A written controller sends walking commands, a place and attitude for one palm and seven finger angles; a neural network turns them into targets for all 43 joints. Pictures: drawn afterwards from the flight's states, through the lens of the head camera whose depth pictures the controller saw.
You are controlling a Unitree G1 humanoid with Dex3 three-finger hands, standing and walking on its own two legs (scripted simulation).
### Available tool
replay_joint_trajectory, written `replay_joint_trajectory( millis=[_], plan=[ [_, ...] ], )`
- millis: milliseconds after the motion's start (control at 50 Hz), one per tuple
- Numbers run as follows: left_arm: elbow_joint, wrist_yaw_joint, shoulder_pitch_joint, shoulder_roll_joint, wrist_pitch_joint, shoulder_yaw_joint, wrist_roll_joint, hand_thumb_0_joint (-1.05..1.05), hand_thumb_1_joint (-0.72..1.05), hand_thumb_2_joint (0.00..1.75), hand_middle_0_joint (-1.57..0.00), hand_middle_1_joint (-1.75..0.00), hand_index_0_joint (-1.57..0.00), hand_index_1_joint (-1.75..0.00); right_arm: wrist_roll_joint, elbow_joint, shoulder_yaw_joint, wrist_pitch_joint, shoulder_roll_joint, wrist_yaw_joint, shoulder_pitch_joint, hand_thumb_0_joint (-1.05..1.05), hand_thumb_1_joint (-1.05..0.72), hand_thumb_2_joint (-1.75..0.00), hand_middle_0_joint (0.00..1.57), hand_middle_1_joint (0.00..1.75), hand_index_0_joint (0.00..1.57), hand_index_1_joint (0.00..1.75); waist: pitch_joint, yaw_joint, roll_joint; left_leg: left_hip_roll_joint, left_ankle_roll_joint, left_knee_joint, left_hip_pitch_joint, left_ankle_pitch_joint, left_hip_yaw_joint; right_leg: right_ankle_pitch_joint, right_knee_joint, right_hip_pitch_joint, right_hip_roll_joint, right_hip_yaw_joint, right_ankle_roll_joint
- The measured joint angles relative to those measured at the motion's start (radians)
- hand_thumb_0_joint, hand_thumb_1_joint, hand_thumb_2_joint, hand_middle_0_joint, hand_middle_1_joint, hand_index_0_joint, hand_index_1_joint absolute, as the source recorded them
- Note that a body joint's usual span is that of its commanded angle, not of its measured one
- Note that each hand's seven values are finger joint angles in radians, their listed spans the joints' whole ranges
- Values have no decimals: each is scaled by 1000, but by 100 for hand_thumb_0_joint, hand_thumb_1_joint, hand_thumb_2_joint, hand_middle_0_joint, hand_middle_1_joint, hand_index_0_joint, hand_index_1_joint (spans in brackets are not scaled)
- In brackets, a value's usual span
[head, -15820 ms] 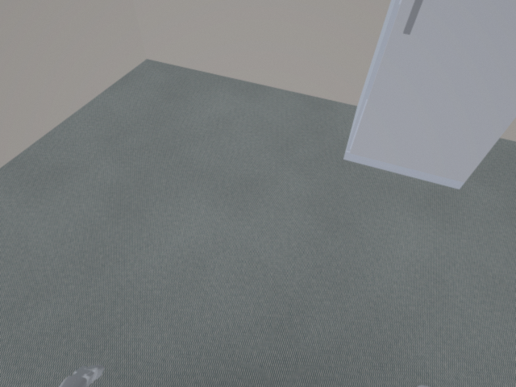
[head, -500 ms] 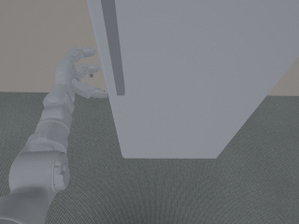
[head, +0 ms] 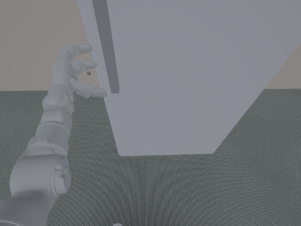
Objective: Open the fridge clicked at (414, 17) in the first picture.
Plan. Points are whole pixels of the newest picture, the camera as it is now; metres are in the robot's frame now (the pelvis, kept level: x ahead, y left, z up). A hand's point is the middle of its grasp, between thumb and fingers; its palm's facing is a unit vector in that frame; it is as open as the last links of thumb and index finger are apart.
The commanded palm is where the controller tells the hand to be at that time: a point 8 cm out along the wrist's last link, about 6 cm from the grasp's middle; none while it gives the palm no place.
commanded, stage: feel for the door with the fingertips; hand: left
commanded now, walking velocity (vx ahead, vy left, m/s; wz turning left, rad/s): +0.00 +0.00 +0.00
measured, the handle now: (103, 9) +0.54 +0.09 +0.27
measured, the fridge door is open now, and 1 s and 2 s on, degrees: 0 0 0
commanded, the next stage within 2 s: slide the fingers in behind the handle in 0.74 s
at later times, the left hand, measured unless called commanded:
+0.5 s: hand (100, 70) +0.49 +0.12 +0.14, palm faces +0.00 -1.00 -0.01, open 14.0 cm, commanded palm +0.47 +0.17 +0.13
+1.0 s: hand (99, 68) +0.50 +0.12 +0.13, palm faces +0.00 -1.00 -0.01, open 13.7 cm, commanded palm +0.47 +0.17 +0.13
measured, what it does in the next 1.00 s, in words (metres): stands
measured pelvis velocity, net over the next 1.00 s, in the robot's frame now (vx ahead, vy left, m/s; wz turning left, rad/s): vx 0.00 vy -0.01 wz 0.02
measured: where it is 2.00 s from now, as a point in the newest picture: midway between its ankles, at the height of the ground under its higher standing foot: outside the picture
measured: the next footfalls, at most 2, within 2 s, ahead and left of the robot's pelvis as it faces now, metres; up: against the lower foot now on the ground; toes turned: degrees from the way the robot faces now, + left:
none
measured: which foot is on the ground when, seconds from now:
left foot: down 0.00-1.00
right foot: down 0.00-1.00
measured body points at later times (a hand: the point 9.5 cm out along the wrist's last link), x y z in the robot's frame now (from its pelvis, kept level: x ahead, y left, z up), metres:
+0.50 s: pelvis +0.01 -0.01 +0.00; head +0.07 -0.01 +0.45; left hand +0.48 +0.17 +0.14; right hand +0.05 -0.27 -0.12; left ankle +0.03 +0.10 -0.71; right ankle -0.02 -0.11 -0.71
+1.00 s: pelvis +0.00 -0.01 +0.00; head +0.07 -0.01 +0.44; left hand +0.49 +0.17 +0.14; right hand +0.01 -0.28 -0.12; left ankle +0.03 +0.10 -0.71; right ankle -0.02 -0.11 -0.71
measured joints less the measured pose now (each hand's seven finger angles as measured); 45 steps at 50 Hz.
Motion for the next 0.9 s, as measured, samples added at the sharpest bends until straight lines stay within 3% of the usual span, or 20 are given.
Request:
replay_joint_trajectory(
  millis=[140,300,400,900],
  plan=[
    [0,19,-13,-37,23,-41,10,-1,-50,30,-30,-120,-30,-120,0,3,-4,3,2,10,-16,1,-91,-90,21,30,20,30,-11,7,6,-3,-1,11,-6,-11,-6,-12,9,-3,-2,-5,0],
    [-31,70,7,-86,21,-39,21,-1,-50,30,-30,-120,-30,-120,-7,-6,-4,6,10,21,-26,1,-91,-90,21,30,20,30,-20,12,7,-2,-4,4,11,-18,1,-21,11,7,-1,2,-3],
    [-20,81,-1,-69,26,-26,40,-1,-50,30,-30,-120,-30,-120,-7,-13,-2,17,15,21,-29,1,-91,-90,21,30,20,30,-18,6,5,1,-9,2,16,-18,0,-24,12,10,2,2,-8],
    [100,53,-99,-7,2,-30,24,-1,-50,30,-34,-124,-34,-124,-9,29,-10,14,-9,10,0,1,-91,-90,21,30,20,30,-2,-15,8,3,-17,9,-28,-1,-29,-12,11,-19,6,-26,-17]
  ],
)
